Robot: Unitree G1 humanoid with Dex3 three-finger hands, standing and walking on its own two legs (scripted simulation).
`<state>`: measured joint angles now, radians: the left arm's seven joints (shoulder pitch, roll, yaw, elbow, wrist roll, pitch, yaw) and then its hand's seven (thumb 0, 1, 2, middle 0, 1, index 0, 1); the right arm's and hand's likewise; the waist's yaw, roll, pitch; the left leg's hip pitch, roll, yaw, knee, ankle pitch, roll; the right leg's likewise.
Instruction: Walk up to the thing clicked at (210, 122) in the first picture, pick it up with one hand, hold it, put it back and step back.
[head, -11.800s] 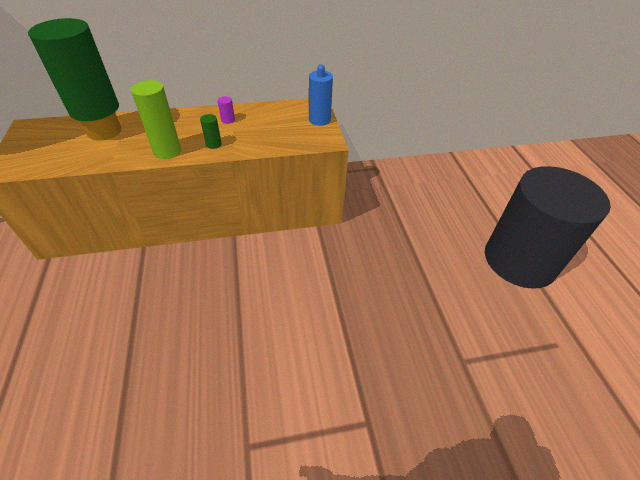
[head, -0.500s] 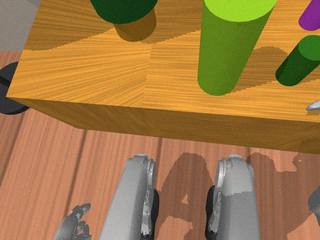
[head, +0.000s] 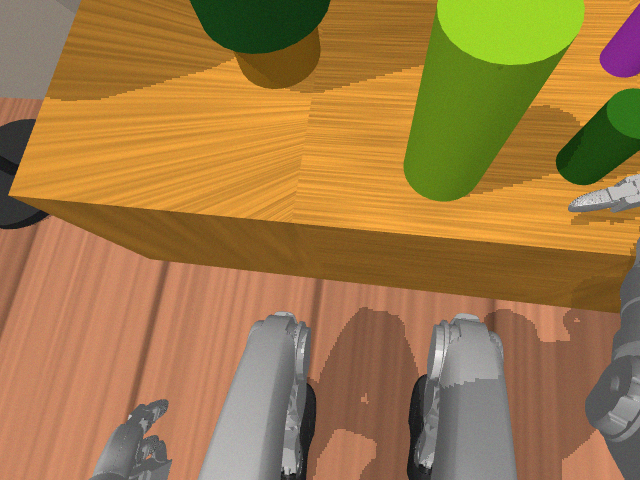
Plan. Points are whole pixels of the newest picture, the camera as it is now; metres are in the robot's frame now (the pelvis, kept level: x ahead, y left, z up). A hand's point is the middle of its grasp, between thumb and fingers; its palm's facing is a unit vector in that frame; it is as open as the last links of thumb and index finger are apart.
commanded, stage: rest palm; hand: right
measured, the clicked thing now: (605, 141) +0.49 -0.29 -0.01
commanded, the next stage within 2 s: close in 0.12 s
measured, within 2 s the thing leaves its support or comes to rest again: leaves its support in 1.28 s
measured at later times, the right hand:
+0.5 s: hand (613, 138) +0.48 -0.29 +0.00, palm faces +0.27 +0.96 -0.01, open 16.5 cm
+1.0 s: hand (614, 126) +0.50 -0.29 +0.01, palm faces +0.29 +0.96 -0.02, open 8.5 cm
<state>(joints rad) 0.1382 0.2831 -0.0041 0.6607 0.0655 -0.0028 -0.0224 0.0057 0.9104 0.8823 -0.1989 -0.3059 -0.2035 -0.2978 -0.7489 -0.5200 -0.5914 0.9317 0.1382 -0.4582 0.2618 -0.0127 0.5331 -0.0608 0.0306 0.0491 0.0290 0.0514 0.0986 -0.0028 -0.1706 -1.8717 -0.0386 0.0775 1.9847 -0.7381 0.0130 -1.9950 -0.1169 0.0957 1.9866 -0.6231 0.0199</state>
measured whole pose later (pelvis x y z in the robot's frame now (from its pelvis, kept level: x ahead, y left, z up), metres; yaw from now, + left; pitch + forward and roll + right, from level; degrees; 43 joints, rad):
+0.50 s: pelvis +0.00 +0.00 -0.01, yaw +0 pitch +36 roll +5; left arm 0.13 0.27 0.00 0.67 0.07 0.02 -0.03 0.01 0.90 0.90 -0.20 -0.31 -0.20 -0.31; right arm -0.78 -0.50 -0.55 0.93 0.13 -0.47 0.22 -0.01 0.57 -0.07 0.29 0.17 0.29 0.18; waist 0.10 -0.01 -0.16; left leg -1.90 -0.04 0.07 2.02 -0.75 0.01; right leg -2.02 -0.11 0.09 2.01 -0.63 0.02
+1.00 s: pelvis +0.00 +0.00 -0.01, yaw +0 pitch +36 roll +5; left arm 0.15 0.28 0.00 0.68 0.07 0.03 -0.02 0.00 0.91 0.89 -0.20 -0.30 -0.20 -0.30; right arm -0.83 -0.54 -0.56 0.98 0.11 -0.45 0.20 -0.01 0.14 -0.61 0.97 0.81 0.97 0.82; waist 0.11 -0.01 -0.16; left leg -1.91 -0.04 0.07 2.02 -0.74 0.02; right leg -2.03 -0.12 0.10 2.01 -0.62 0.02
